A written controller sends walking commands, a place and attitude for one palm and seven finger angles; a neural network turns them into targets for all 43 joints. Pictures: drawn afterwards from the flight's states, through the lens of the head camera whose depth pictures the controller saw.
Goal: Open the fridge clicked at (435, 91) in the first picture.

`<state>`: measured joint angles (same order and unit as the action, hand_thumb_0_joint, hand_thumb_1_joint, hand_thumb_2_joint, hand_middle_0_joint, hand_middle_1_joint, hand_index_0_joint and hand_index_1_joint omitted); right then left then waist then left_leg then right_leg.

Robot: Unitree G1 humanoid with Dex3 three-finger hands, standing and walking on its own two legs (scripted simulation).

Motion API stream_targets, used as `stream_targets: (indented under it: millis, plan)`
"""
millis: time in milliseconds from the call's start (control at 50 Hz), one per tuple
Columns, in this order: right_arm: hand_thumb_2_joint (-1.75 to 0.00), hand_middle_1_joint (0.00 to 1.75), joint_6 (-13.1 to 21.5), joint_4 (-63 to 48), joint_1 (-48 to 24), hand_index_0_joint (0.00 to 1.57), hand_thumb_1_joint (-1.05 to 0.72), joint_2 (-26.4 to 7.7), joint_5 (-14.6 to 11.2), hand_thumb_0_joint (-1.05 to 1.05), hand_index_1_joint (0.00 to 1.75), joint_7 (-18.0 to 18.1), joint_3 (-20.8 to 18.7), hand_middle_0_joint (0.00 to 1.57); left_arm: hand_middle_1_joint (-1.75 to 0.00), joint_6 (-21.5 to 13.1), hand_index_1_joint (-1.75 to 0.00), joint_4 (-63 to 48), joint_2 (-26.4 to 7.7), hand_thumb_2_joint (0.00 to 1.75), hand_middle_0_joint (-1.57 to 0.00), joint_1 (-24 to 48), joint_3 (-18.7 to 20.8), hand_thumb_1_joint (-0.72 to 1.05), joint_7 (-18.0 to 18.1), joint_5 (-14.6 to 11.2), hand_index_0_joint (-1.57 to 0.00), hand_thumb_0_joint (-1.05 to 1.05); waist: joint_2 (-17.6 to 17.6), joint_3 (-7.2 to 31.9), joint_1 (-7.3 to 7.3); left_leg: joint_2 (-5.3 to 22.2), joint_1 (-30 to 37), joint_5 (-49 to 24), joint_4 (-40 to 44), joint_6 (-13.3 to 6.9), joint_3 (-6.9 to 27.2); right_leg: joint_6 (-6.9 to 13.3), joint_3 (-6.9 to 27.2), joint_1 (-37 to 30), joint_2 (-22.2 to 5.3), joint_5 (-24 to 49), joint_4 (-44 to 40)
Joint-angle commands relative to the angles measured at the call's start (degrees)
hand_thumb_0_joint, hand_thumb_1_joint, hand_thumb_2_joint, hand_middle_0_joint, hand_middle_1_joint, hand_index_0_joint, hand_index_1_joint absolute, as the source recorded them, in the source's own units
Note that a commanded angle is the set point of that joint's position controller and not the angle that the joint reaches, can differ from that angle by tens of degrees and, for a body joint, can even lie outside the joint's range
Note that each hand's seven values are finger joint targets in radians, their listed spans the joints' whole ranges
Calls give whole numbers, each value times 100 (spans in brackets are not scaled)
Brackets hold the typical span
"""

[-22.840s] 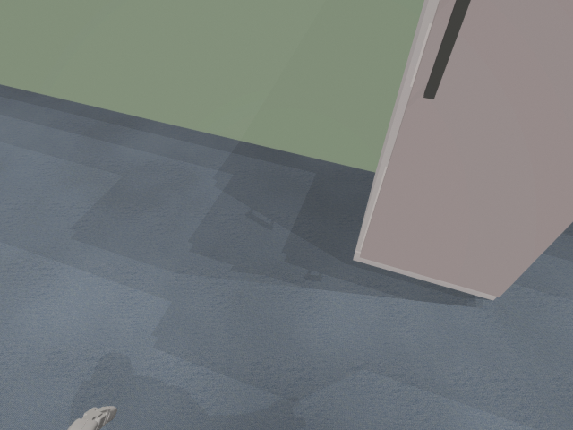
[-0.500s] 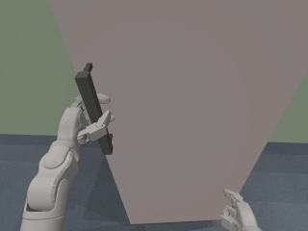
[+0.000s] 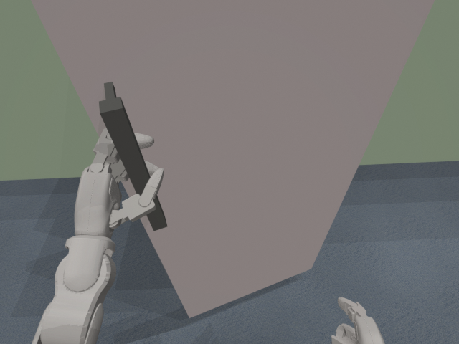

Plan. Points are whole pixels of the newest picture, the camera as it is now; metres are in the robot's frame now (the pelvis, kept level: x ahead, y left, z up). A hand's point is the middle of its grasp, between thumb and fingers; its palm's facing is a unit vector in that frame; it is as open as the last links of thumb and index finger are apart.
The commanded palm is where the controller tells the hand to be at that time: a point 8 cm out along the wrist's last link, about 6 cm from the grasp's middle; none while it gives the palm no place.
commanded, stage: walk backward, drawing the door open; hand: left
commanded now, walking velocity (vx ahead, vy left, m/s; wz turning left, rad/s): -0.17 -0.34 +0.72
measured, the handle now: (138, 166) +0.33 +0.13 +0.19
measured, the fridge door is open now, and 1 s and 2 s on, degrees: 19 44 73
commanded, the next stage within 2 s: none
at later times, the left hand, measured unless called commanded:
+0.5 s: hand (189, 270) +0.18 +0.05 +0.17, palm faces +0.17 -0.95 -0.26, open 7.8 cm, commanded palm +0.14 +0.09 +0.19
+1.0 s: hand (268, 314) +0.13 -0.04 +0.17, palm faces +0.64 -0.75 -0.15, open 7.1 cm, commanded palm +0.08 -0.02 +0.17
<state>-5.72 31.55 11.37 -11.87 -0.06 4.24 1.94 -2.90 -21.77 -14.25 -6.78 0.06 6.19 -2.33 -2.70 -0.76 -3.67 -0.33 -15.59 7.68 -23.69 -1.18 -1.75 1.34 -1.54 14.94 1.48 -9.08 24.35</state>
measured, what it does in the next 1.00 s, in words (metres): steps to the right, turning left: left foot, then right foot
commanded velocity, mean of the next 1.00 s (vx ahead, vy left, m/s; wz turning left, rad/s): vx -0.15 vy -0.38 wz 0.73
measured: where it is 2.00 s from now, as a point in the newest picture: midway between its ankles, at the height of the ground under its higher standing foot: outside the picture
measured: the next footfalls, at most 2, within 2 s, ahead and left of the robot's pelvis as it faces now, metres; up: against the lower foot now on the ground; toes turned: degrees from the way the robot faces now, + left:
left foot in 0.48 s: -0.13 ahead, +0.04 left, +0.00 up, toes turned +22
right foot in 0.70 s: +0.10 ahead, -0.30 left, +0.00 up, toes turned +30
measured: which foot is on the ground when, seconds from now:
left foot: down 0.00-0.24, up 0.26-0.46, down 0.48-0.70, up 0.72-0.98, down 1.00-1.00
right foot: down 0.00-0.46, up 0.48-0.68, down 0.70-0.98, up 1.00-1.00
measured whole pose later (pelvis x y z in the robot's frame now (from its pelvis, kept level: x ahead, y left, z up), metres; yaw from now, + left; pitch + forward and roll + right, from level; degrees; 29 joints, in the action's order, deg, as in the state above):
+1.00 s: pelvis -0.02 -0.32 -0.02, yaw +44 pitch +2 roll +0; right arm 6.0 30.8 3.3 -11.8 0.2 3.8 -2.8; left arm -4.7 -32.8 -13.5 3.4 -1.3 3.6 0.1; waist 2.3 -11.3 -2.6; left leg 0.8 -14.6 20.3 -35.7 -1.4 -7.6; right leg 4.1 -14.4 26.0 -3.0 -15.0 39.4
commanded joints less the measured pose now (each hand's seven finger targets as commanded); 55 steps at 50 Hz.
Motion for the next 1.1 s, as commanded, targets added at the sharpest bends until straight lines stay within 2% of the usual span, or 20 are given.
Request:
stream_targets:
  millis: [0, 100, 180, 220, 280, 380, 420, 440, 480, 520, 580, 640, 700, 720, 780, 920, 940, 960, 980, 1080]
  plan:
    - [-90, 30, 459, -939, -1055, 20, -90, -433, 60, 0, 30, 46, -200, 20, -140, -907, -140, -1842, -554, 90, -45, 1232, 352, 90, 31, 97, -45, 0, -59, 759, 260, 779, -185, 1321, 1110, -249, 1309, -225, 326, -67, -223, -1244, -230]
    - [-90, 30, 637, -867, -1210, 20, -90, -380, 86, 0, 30, 29, -344, 20, -140, -818, -140, -2224, -481, 90, -45, 1325, 306, 90, 44, 215, -45, 0, -400, 1137, 351, 1431, -854, 2097, 1755, -595, 2331, -134, 412, -819, -12, -1100, 1134]
    - [-90, 30, 879, -658, -1174, 20, -90, -221, 26, 0, 30, 6, -419, 20, -140, -732, -140, -2420, -433, 90, -45, 1382, 175, 90, 29, 217, -45, 0, 500, 1327, 305, 725, -644, 1839, 604, -274, 1265, -13, 616, -782, -367, -1183, -249]
    - [-90, 30, 926, -420, -967, 20, -90, -128, -24, 0, 30, 15, -504, 20, -140, -650, -140, -2697, -538, 90, -45, 1553, 289, 90, 92, 299, -45, 0, 1519, 1476, 245, -182, 477, 1403, -2201, 154, 84, 563, 1222, 995, -1633, -2811, -1731]
    - [-90, 30, 1003, -443, -727, 20, -90, -64, 154, 0, 30, 15, -442, 20, -140, -517, -140, -2790, -473, 90, -45, 1763, 370, 90, 53, 433, -45, 0, 1213, 1363, 211, 30, -401, 1965, -4545, 180, -162, 809, 370, 962, -1947, -2116, -1402]
    - [-90, 30, 1377, -624, -455, 20, -90, 65, 138, 0, 30, 100, -280, 20, -140, -568, -140, -3042, -233, 90, -45, 1705, 81, 90, -191, 359, -45, 0, 1031, 1193, 182, 146, -36, 1903, -1514, 135, -749, 420, -644, -309, -1275, 221, -565]
    - [-90, 30, 1588, -581, 35, 20, -90, -148, 124, 0, 30, 91, -335, 20, -140, -625, -140, -2995, -86, 90, -45, 2092, -247, 90, -236, 276, -45, 0, -119, 1093, -227, 843, 1398, 630, 907, -205, 550, -177, -832, 1039, -688, 286, 1634]
    - [-90, 30, 1632, -805, -357, 20, -90, -475, 225, 0, 30, 77, -461, 20, -140, -751, -140, -2767, 56, 90, -45, 1981, -484, 90, -305, 322, -45, 0, -1598, 837, -11, 2680, 2093, -1550, 944, -645, 3080, -427, -518, 2729, -268, -1660, 3212]
    - [-90, 30, 1634, -811, -599, 20, -90, -740, 225, 0, 30, -76, -573, 20, -140, -982, -140, -2501, -204, 90, -45, 2365, -143, 90, -386, 543, -45, 0, -399, 980, 151, 3675, 2209, -3562, 540, -1345, 3972, -279, 826, 3173, -453, -1924, 4714]
    - [-90, 30, 1749, -631, -803, 20, -90, -578, 183, 0, 30, -90, -680, 20, -140, -1142, -140, -3164, -233, 90, -45, 2572, -74, 90, -509, 484, -45, 0, -558, 752, 142, 2854, 2114, -3608, -143, -1032, 2765, -288, 966, 3351, -681, -1881, 4187]
    - [-90, 30, 1816, -342, -838, 20, -90, -536, 57, 0, 30, -209, -725, 20, -140, -1040, -140, -2360, 242, 90, -45, 2069, -219, 90, -409, 368, -45, 0, -638, 878, 234, 1832, 465, -1964, -130, -357, 1212, -316, 359, 365, -388, -844, 2070]
    - [-90, 30, 1731, -392, -784, 20, -90, -551, -122, 0, 30, -248, -738, 20, -140, -1004, -140, -2479, 35, 90, -45, 2405, -96, 90, -315, 329, -45, 0, -746, 1317, 141, 1222, 327, -806, -399, -229, 1018, -451, -262, -1270, 9, -151, 646]
    - [-90, 30, 1567, -538, -1031, 20, -90, -44, -164, 0, 30, -241, -599, 20, -140, -965, -140, -2687, -773, 90, -45, 2165, 601, 90, -261, 352, -45, 0, 2405, 1380, 385, -154, -918, 2804, -3827, 147, 112, 373, 1103, -1211, -1890, 1385, -467]
    - [-90, 30, 1586, -487, -1149, 20, -90, 70, -152, 0, 30, -149, -530, 20, -140, -955, -140, -3098, -949, 90, -45, 2196, 902, 90, -220, 365, -45, 0, 2545, 1470, 503, -66, -1263, 3350, -5109, 57, 280, 769, 994, -1144, -2297, 2675, -220]
    - [-90, 30, 1436, -485, -1305, 20, -90, 47, 23, 0, 30, -131, -511, 20, -140, -1031, -140, -3171, -409, 90, -45, 1848, 528, 90, -195, 290, -45, 0, 1074, 1600, 374, 278, -1306, 2821, -5210, 206, 125, 967, 542, -1606, -2016, 3348, 372]
    - [-90, 30, 1382, -646, -701, 20, -90, -165, 54, 0, 30, -39, -527, 20, -140, -935, -140, -2881, -214, 90, -45, 2351, 229, 90, -137, 215, -45, 0, 983, 1545, 161, 289, 558, 1655, -685, 60, -344, 606, -223, -697, -1547, 1945, 731]
    - [-90, 30, 1383, -681, -616, 20, -90, -342, 8, 0, 30, -37, -596, 20, -140, -909, -140, -2799, -139, 90, -45, 2409, 17, 90, -150, 174, -45, 0, 222, 1486, -52, 841, 1911, 443, 268, -69, 285, 352, -424, 597, -1407, 1267, 1749]
    - [-90, 30, 1413, -815, -730, 20, -90, -529, 67, 0, 30, -35, -686, 20, -140, -994, -140, -2730, -27, 90, -45, 2497, -97, 90, -208, 210, -45, 0, -1097, 1319, 25, 2488, 3206, -1949, 777, -538, 2544, -92, -511, 2514, -574, -973, 3012]
    - [-90, 30, 1387, -742, -654, 20, -90, -571, 141, 0, 30, -60, -657, 20, -140, -1134, -140, -2639, -225, 90, -45, 2682, -2, 90, -241, 436, -45, 0, -1039, 1342, 130, 3451, 3629, -4583, 354, -932, 3869, -293, 200, 3214, -475, -2230, 3624]
    - [-90, 30, 1399, -313, -873, 20, -90, -558, 66, 0, 30, -170, -705, 20, -140, -903, -140, -2347, -322, 90, -45, 2230, 340, 90, -346, 435, -45, 0, -914, 925, 229, 2323, 2503, -3713, -118, -641, 1643, -361, 543, 2641, -526, -1026, 3633]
